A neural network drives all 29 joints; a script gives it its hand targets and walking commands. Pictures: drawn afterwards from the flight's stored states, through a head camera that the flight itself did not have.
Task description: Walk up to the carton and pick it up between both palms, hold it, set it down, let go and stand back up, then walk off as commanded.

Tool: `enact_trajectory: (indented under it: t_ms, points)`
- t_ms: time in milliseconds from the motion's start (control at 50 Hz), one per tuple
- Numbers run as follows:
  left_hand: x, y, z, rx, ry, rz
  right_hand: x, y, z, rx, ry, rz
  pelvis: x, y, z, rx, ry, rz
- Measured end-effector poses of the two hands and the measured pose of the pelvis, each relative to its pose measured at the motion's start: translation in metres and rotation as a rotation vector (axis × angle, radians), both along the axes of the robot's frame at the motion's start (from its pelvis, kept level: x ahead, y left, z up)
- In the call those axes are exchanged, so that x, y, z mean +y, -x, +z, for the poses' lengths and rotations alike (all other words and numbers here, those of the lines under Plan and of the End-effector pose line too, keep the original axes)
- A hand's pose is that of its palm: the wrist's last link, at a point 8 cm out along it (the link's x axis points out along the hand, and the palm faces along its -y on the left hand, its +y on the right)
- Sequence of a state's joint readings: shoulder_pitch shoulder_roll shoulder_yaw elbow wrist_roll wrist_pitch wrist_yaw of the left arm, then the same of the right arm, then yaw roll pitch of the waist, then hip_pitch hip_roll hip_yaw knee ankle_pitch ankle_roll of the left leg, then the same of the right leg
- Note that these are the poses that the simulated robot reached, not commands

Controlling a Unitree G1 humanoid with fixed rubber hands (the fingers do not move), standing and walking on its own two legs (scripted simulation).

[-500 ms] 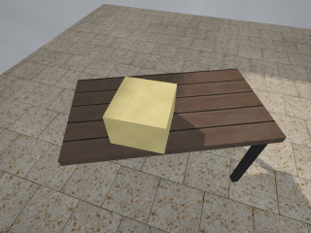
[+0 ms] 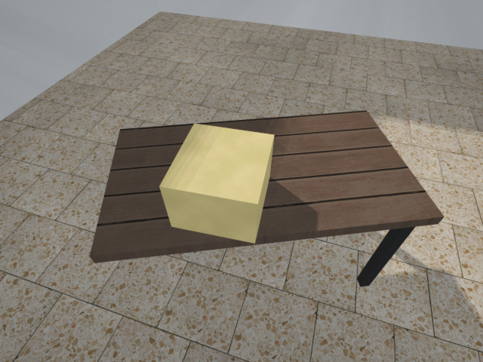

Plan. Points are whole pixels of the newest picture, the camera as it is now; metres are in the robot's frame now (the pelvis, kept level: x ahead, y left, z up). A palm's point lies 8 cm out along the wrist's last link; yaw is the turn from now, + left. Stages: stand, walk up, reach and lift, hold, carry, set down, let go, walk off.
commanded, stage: stand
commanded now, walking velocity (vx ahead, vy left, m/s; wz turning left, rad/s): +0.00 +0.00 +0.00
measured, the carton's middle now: (223, 180) +0.62 +0.06 -0.14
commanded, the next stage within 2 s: walk up in 0.42 s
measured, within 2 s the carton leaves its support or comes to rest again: neither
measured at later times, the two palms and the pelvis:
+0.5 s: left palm out of the picture +0.07 +0.31 -0.12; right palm out of the picture +0.07 -0.30 -0.12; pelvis -0.01 +0.00 +0.00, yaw +0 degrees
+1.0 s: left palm out of the picture +0.01 +0.25 -0.12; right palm out of the picture +0.07 -0.38 -0.15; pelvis -0.07 -0.07 -0.03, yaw +2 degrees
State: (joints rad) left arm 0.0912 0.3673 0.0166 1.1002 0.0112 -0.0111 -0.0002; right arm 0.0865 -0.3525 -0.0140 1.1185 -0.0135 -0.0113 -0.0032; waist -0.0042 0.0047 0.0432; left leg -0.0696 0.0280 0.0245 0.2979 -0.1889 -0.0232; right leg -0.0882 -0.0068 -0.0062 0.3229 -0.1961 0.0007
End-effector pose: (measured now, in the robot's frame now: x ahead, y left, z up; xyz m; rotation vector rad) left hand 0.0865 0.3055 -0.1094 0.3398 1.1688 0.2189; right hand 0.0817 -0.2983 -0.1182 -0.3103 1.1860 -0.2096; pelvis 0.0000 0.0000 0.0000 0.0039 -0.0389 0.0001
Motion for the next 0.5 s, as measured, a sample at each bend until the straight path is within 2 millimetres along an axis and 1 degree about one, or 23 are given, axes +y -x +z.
enact_trajectory:
  t_ms: [120,240,380,500]
  points:
    - [0.004,0.007,0.001,0.000,-0.009,0.009,0.000,0.003,0.001,0.005,0.005,0.005,0.000,0.002,0.000,-0.002,0.000,0.003]
    - [0.001,0.015,-0.001,0.017,-0.001,0.005,0.000,0.009,0.000,0.020,0.007,0.004,0.001,0.005,0.000,-0.001,0.002,0.000]
    - [0.000,0.019,-0.004,0.036,0.005,0.004,0.004,0.013,-0.001,0.029,-0.002,0.005,0.001,0.007,0.001,0.004,0.002,-0.003]
    - [0.000,0.019,-0.006,0.047,0.007,0.002,0.001,0.013,0.000,0.028,0.005,-0.001,0.002,0.006,0.000,0.004,0.002,-0.003]
